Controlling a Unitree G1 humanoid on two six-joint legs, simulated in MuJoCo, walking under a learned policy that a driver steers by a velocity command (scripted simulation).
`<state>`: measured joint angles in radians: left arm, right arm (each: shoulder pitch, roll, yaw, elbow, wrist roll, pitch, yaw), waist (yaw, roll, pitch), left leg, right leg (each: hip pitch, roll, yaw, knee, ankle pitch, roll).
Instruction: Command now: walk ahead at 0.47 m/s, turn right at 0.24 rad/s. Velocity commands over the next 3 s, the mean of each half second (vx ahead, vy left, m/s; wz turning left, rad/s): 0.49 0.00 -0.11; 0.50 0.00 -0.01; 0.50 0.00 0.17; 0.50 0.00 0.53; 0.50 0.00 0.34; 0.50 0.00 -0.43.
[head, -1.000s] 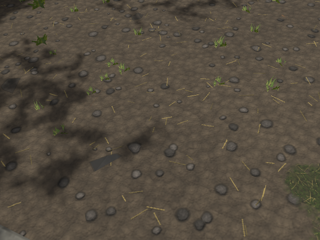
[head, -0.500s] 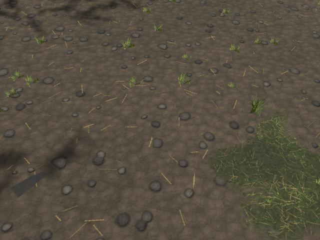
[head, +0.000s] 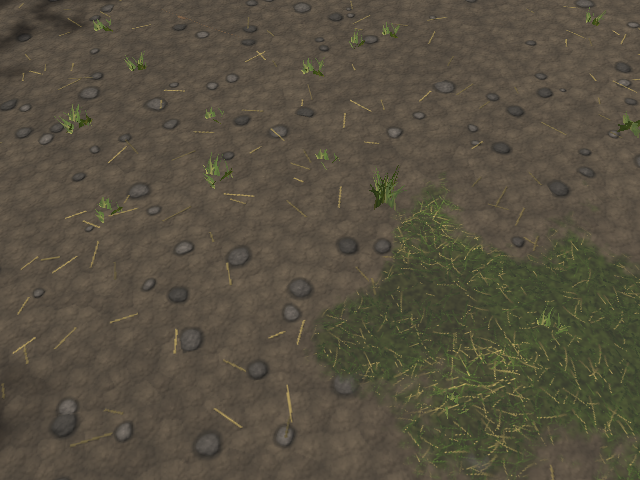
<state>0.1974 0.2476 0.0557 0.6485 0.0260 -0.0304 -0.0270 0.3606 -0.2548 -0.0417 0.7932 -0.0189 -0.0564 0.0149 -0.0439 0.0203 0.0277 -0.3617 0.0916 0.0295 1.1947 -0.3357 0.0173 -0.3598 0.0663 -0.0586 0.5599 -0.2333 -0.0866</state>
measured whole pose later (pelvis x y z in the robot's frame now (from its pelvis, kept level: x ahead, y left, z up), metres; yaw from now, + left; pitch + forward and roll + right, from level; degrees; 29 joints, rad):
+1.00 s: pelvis +0.58 -0.02 -0.01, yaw -1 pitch +1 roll +1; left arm 0.05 0.23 0.01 0.77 0.05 -0.07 -0.01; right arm 0.45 -0.23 -0.03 0.99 -0.01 -0.06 0.00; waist -0.05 0.00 0.06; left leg 0.00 -0.03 0.05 0.62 -0.48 0.05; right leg -0.46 0.01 -0.08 0.56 -0.11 -0.10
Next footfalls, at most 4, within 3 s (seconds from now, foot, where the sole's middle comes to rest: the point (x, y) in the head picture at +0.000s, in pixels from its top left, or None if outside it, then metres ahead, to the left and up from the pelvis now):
0.42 left None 0.43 0.08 -0.77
0.96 right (377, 361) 0.72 -0.11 -0.77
1.54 left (297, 262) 1.01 0.06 -0.77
2.06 right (318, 164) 1.37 -0.01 -0.77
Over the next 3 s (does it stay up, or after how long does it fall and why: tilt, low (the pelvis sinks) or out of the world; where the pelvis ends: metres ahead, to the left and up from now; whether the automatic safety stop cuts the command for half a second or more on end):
stays up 1.57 0.25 0.00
